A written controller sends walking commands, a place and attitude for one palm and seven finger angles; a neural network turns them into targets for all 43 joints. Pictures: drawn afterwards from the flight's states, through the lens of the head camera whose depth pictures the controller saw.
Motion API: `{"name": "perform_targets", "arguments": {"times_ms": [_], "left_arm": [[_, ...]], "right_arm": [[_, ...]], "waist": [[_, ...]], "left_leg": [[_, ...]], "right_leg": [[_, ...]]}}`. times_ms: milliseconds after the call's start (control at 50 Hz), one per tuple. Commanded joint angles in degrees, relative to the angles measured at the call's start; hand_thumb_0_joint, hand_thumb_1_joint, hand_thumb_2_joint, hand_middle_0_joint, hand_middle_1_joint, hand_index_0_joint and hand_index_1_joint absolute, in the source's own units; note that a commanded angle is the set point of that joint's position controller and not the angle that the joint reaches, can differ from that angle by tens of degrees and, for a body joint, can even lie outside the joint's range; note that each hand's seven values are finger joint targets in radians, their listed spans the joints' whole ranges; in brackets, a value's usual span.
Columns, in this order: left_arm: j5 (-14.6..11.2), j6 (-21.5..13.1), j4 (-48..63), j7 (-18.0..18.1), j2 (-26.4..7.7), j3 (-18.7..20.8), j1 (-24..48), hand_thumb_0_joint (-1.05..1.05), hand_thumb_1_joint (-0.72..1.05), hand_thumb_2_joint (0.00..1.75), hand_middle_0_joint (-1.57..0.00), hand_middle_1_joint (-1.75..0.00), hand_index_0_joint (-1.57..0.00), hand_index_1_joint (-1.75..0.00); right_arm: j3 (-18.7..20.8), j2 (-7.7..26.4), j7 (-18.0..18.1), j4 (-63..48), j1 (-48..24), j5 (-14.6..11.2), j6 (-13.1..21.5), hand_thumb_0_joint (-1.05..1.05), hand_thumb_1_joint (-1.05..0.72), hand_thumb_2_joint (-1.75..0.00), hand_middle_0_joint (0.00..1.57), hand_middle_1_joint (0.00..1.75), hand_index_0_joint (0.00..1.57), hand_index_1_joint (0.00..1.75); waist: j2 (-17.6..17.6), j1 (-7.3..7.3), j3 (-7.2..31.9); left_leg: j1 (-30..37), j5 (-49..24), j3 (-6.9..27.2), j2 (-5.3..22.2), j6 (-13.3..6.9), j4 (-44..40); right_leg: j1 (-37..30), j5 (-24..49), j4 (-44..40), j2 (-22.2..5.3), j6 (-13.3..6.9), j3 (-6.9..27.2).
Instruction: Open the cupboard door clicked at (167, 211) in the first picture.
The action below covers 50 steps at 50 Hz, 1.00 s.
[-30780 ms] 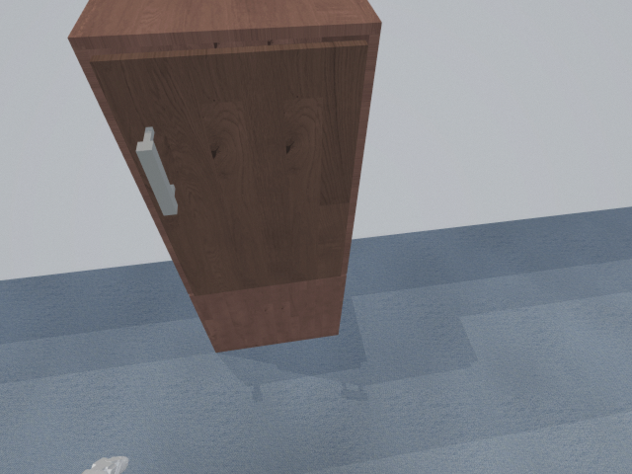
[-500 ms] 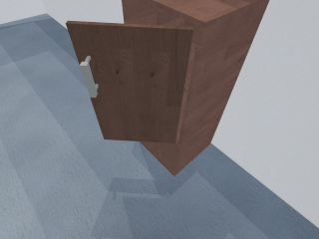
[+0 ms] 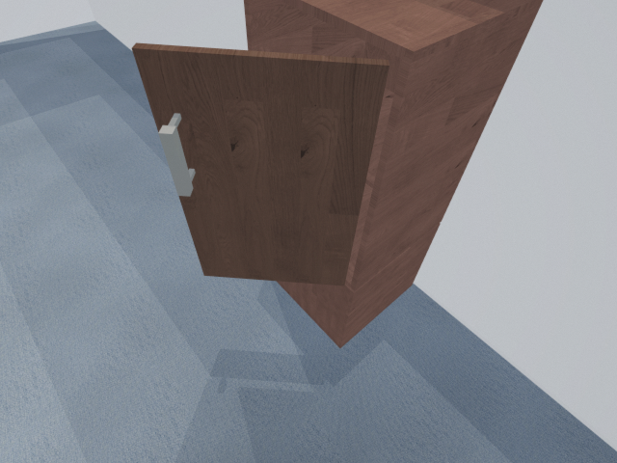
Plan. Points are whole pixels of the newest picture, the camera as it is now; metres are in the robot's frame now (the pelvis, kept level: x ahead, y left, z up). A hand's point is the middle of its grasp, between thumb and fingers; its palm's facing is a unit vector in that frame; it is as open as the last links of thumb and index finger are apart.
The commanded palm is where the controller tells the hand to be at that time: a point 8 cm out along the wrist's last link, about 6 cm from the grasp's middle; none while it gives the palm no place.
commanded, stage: come to a stop and stand still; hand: left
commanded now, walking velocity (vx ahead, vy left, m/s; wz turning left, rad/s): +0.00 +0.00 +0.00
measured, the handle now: (180, 155) +0.57 +0.26 +0.06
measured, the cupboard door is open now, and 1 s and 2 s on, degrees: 45 45 45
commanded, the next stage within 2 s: look again from close up in 0.06 s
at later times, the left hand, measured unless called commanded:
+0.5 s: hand out of the picture +0.01 +0.22 -0.18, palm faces -0.01 -0.97 -0.25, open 7.4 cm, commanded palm none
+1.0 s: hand out of the picture -0.03 +0.21 -0.19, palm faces +0.01 -0.98 -0.20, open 7.4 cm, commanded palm none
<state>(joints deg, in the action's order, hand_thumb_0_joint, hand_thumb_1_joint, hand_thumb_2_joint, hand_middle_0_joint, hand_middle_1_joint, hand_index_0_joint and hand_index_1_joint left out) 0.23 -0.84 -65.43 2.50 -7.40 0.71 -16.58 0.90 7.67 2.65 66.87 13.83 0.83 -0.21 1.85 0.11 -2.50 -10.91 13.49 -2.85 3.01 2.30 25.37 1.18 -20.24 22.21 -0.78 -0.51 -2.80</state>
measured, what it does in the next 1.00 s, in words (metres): stands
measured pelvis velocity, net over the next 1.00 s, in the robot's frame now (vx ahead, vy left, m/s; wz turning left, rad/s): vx -0.01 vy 0.03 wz -0.03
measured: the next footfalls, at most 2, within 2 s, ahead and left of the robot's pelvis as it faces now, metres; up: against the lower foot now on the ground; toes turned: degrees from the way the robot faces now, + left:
none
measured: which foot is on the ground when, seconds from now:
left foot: down 0.00-1.00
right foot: down 0.00-1.00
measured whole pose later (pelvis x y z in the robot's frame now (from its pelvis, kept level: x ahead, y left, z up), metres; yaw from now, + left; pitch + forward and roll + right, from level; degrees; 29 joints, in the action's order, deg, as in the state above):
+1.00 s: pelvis -0.01 +0.03 -0.01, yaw -2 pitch +0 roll +0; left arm 1.3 -0.1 -61.5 1.1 -10.9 0.6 -19.7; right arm 0.2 11.0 0.0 61.5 16.5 1.2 -0.4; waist 1.3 1.0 -1.2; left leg -16.8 18.0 -4.5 2.1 -0.4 35.2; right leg 7.6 -23.9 31.8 -2.5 1.6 -0.6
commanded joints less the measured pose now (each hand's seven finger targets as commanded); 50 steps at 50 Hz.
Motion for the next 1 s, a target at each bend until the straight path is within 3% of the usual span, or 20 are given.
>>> {"name": "perform_targets", "arguments": {"times_ms": [0,60,120,140,160,180,200,220,260,300,360,420,480,580,740,780,840,880,940,980], "left_arm": [[0.22,-0.31,0.87,0.09,-5.36,0.60,-5.34,0.00,0.90,0.90,-0.20,-0.30,-0.20,-0.30],[0.16,-0.28,0.75,0.04,-5.65,0.48,-5.40,0.00,0.90,0.90,-0.20,-0.30,-0.20,-0.30],[0.21,-0.26,0.73,0.02,-5.70,0.49,-5.33,0.00,0.90,0.90,-0.20,-0.30,-0.20,-0.30],[1.61,-2.24,1.02,2.18,-7.46,0.22,-9.39,0.00,0.90,0.90,-0.20,-0.30,-0.20,-0.30],[1.56,-2.60,4.08,1.90,-9.55,0.85,-5.64,0.00,0.90,0.90,-0.20,-0.30,-0.20,-0.30],[1.38,-2.62,5.10,1.60,-9.30,0.49,-3.79,0.00,0.90,0.90,-0.20,-0.30,-0.20,-0.30],[1.28,-2.75,5.92,1.44,-8.70,0.78,-4.27,0.00,0.90,0.90,-0.20,-0.30,-0.20,-0.30],[0.83,-2.71,6.35,1.42,-8.69,0.89,-5.36,0.00,0.90,0.90,-0.20,-0.30,-0.20,-0.30],[0.59,-1.85,6.79,1.33,-7.83,0.84,-5.69,0.00,0.90,0.90,-0.20,-0.30,-0.20,-0.30],[0.78,-1.07,7.42,1.16,-7.34,0.53,-5.41,0.00,0.90,0.90,-0.20,-0.30,-0.20,-0.30],[0.75,-0.16,8.04,0.77,-7.90,0.33,-4.24,0.00,0.90,0.90,-0.20,-0.30,-0.20,-0.30],[0.73,0.28,8.73,0.37,-9.08,0.25,-3.09,0.00,0.90,0.90,-0.20,-0.30,-0.20,-0.30],[0.72,0.56,8.91,-0.01,-9.85,0.15,-2.41,0.00,0.90,0.90,-0.20,-0.30,-0.20,-0.30],[0.77,0.39,8.84,-0.38,-10.93,0.25,-2.35,0.00,0.90,0.90,-0.20,-0.30,-0.20,-0.30],[0.75,-0.13,7.54,-0.56,-12.14,0.30,-2.01,0.00,0.90,0.90,-0.20,-0.30,-0.20,-0.30],[0.88,0.09,6.82,-0.64,-10.91,0.08,-3.16,0.00,0.90,0.90,-0.20,-0.30,-0.20,-0.30],[1.16,0.34,6.35,-1.03,-11.53,0.57,-4.17,0.00,0.90,0.90,-0.20,-0.30,-0.20,-0.30],[1.17,0.27,6.22,-1.16,-12.37,0.99,-4.58,0.00,0.90,0.90,-0.20,-0.30,-0.20,-0.30],[1.20,0.12,5.92,-0.98,-13.11,1.77,-6.44,0.00,0.90,0.90,-0.20,-0.30,-0.20,-0.30],[1.28,0.07,5.91,-1.01,-12.97,2.06,-6.39,0.00,0.90,0.90,-0.20,-0.30,-0.20,-0.30]], "right_arm": [[0.76,5.10,0.20,-1.27,4.10,-0.17,0.80,0.00,-0.90,-0.90,0.20,0.30,0.20,0.30],[0.80,5.73,0.18,-1.49,3.65,-0.06,0.84,0.00,-0.90,-0.90,0.20,0.30,0.20,0.30],[0.80,5.86,0.20,-1.62,3.50,-0.10,0.88,0.00,-0.90,-0.90,0.20,0.30,0.20,0.30],[0.80,8.02,-1.06,-7.00,-2.82,-0.65,1.88,0.00,-0.90,-0.90,0.20,0.30,0.20,0.30],[0.55,4.49,-1.53,-8.64,1.16,-0.31,1.56,0.00,-0.90,-0.90,0.20,0.30,0.20,0.30],[0.57,4.73,-1.48,-8.61,3.74,-0.32,1.53,0.00,-0.90,-0.90,0.20,0.30,0.20,0.30],[0.60,5.39,-1.52,-8.92,5.29,0.12,2.05,0.00,-0.90,-0.90,0.20,0.30,0.20,0.30],[0.78,6.91,-1.35,-9.09,5.88,0.05,2.23,0.00,-0.90,-0.90,0.20,0.30,0.20,0.30],[1.02,8.40,-1.02,-9.92,5.29,-0.21,2.11,0.00,-0.90,-0.90,0.20,0.30,0.20,0.30],[0.82,8.34,-0.82,-10.49,3.73,-0.08,1.84,0.00,-0.90,-0.90,0.20,0.30,0.20,0.30],[0.72,8.45,-1.03,-11.26,1.89,-0.10,1.25,0.00,-0.90,-0.90,0.20,0.30,0.20,0.30],[0.57,8.79,-1.32,-10.95,1.17,0.08,1.20,0.00,-0.90,-0.90,0.20,0.30,0.20,0.30],[0.62,9.41,-1.56,-11.10,0.48,0.11,1.12,0.00,-0.90,-0.90,0.20,0.30,0.20,0.30],[0.68,10.32,-1.66,-10.73,0.88,0.09,1.57,0.00,-0.90,-0.90,0.20,0.30,0.20,0.30],[0.66,10.99,-1.50,-9.02,0.71,-0.21,2.04,0.00,-0.90,-0.90,0.20,0.30,0.20,0.30],[0.33,9.65,-1.78,-8.20,1.77,-0.05,1.64,0.00,-0.90,-0.90,0.20,0.30,0.20,0.30],[0.45,9.14,-2.25,-8.35,1.62,0.20,1.13,0.00,-0.90,-0.90,0.20,0.30,0.20,0.30],[0.42,8.60,-2.47,-8.97,1.78,0.26,1.09,0.00,-0.90,-0.90,0.20,0.30,0.20,0.30],[0.28,7.50,-2.51,-9.55,1.61,0.32,1.43,0.00,-0.90,-0.90,0.20,0.30,0.20,0.30],[0.19,7.67,-2.41,-9.15,3.28,0.20,1.90,0.00,-0.90,-0.90,0.20,0.30,0.20,0.30]], "waist": [[-0.81,-0.27,-0.43],[-2.21,-0.27,-0.16],[-1.13,-0.26,-0.46],[-2.27,1.84,-3.45],[-1.80,-2.17,-1.60],[0.08,-2.55,1.29],[-2.20,-2.03,5.87],[-2.48,-1.71,8.68],[-4.80,-1.10,8.59],[-4.76,-0.36,4.36],[-0.02,-0.26,-0.20],[-3.05,-0.10,-1.17],[-2.43,0.17,-2.76],[-3.39,0.28,-0.48],[-1.74,0.31,1.23],[-1.66,0.29,1.14],[-1.23,0.63,-2.64],[2.14,0.72,-4.29],[5.46,1.10,-5.40],[3.83,0.38,-4.07]], "left_leg": [[4.84,-19.81,2.09,3.24,-2.38,-1.23],[5.25,-19.99,2.16,3.19,-2.33,-1.48],[5.22,-20.03,2.31,3.21,-2.41,-1.62],[0.76,-20.54,-0.68,2.65,-1.78,12.23],[-3.73,-4.06,0.50,1.44,-2.85,9.98],[-4.03,-3.51,0.42,1.34,-3.23,7.80],[-1.19,-12.52,0.39,1.39,-3.67,6.72],[1.22,-20.87,1.18,2.33,-4.45,8.11],[3.25,-29.29,2.27,4.24,-5.08,8.64],[1.22,-27.78,2.88,4.61,-5.46,7.66],[-2.16,-14.27,2.98,3.74,-4.85,4.79],[-3.27,-7.39,3.71,3.30,-4.98,1.48],[-4.58,0.55,4.41,3.32,-4.92,-1.46],[-3.29,0.59,4.75,3.51,-4.97,-2.95],[-0.44,-6.58,3.43,3.58,-4.76,-1.71],[-0.82,-0.40,2.66,2.78,-4.52,-1.13],[-4.42,8.37,1.28,1.21,-4.37,0.57],[-7.23,8.57,-0.43,-0.36,-3.97,4.15],[-9.90,5.89,-3.17,-1.74,-3.53,9.26],[-6.52,1.27,-2.92,-1.34,-3.94,7.71]], "right_leg": [[5.19,26.61,-3.10,-5.99,-0.75,2.61],[5.33,25.49,-3.17,-6.32,-0.76,2.75],[5.19,25.59,-3.37,-6.26,-0.67,2.64],[12.33,46.20,-3.88,-8.34,1.93,8.51],[7.93,48.60,0.56,-9.84,-0.77,7.11],[6.29,44.18,3.43,-8.28,-1.78,5.69],[3.74,47.20,7.40,-7.20,-1.86,4.12],[3.78,43.38,9.02,-5.81,-1.65,3.43],[6.73,30.41,9.03,-4.40,-1.30,2.50],[9.06,21.88,7.43,-3.49,-1.15,2.58],[11.79,13.76,5.14,-3.48,-1.15,3.60],[12.50,6.89,4.32,-3.18,-0.97,4.01],[14.15,0.45,2.65,-3.11,-0.94,4.38],[13.38,1.77,2.25,-3.45,-0.82,4.33],[12.37,7.73,1.07,-4.53,-0.72,5.17],[12.58,1.18,0.97,-4.56,-1.10,5.53],[14.70,-8.46,-0.80,-5.54,-2.39,7.52],[14.40,-9.63,-2.31,-7.23,-3.63,9.92],[12.24,-1.81,-2.66,-10.56,-5.53,12.67],[12.22,4.37,1.04,-9.54,-4.91,9.61]]}}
